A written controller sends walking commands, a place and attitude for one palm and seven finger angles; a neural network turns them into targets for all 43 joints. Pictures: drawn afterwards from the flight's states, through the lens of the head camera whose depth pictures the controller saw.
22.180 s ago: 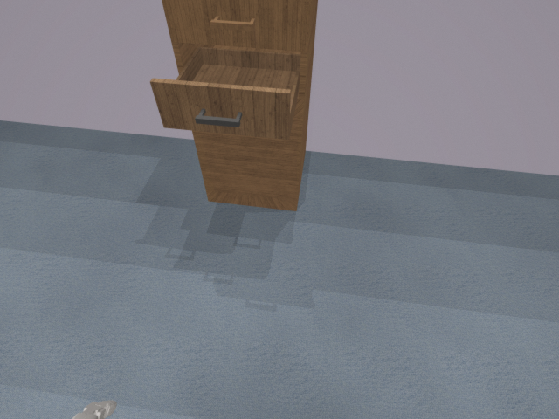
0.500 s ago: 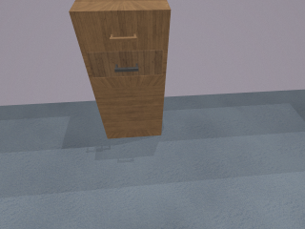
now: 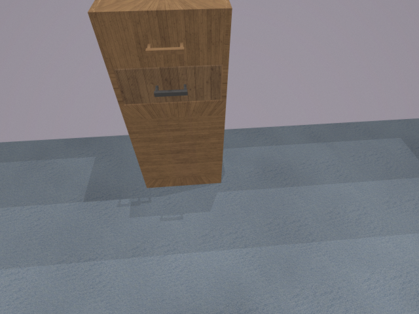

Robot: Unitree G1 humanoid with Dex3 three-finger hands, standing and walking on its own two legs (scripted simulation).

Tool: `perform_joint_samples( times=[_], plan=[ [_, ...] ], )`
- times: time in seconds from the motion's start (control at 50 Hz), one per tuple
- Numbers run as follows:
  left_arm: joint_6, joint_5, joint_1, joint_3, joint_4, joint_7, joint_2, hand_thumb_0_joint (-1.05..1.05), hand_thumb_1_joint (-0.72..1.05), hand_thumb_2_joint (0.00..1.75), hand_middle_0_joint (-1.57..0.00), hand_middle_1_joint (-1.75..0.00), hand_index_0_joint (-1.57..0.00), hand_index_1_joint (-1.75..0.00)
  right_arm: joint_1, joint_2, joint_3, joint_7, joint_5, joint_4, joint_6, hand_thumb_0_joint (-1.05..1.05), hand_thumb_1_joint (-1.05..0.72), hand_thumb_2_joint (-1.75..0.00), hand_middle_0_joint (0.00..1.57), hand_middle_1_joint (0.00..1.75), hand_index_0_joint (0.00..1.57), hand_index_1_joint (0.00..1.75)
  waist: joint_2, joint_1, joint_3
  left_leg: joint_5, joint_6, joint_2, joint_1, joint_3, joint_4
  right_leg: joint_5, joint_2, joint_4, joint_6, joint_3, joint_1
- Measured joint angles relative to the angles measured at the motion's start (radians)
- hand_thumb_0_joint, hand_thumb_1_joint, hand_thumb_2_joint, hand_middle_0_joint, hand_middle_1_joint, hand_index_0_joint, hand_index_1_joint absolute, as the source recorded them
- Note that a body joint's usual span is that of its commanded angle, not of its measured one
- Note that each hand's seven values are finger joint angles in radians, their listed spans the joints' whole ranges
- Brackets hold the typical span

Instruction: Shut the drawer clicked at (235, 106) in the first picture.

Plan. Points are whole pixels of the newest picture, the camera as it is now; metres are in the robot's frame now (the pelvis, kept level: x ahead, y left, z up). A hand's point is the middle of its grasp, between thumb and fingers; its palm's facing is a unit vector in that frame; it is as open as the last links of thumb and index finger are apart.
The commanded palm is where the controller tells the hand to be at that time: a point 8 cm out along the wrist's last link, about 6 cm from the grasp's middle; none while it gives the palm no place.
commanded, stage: look to check the result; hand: left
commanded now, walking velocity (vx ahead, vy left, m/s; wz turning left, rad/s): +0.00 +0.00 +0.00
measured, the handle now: (171, 90) +0.87 +0.20 -0.09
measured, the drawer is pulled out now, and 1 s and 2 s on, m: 0.00 0.00 0.00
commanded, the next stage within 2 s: stand and wait in 0.24 s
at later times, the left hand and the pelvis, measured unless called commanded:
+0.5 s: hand out of the picture +0.03 +0.18 -0.17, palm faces +0.02 -0.97 -0.24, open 7.3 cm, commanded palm none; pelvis +0.01 -0.01 +0.00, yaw +0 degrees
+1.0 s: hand out of the picture +0.05 +0.19 -0.16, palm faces +0.01 -0.96 -0.27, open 7.3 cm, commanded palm none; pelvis +0.01 -0.02 +0.00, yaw +0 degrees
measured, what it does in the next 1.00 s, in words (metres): stands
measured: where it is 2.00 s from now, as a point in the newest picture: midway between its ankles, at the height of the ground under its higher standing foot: outside the picture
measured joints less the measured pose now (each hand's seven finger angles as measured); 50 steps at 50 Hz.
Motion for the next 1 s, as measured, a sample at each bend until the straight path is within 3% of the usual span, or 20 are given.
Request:
perform_joint_samples(
  times=[1.0],
  plan=[
    [-0.008,-0.001,-0.092,0.005,-0.01,-0.015,0.08,0.0,0.91,0.9,-0.21,-0.3,-0.2,-0.3,-0.086,-0.087,0.001,0.008,-0.003,-0.001,0.001,0.01,-0.91,-0.9,0.2,0.3,0.2,0.3,0.004,-0.002,-0.003,0.015,-0.027,0.023,0.047,-0.006,-0.06,0.018,0.026,-0.07,-0.023,-0.005,0.051]
  ],
)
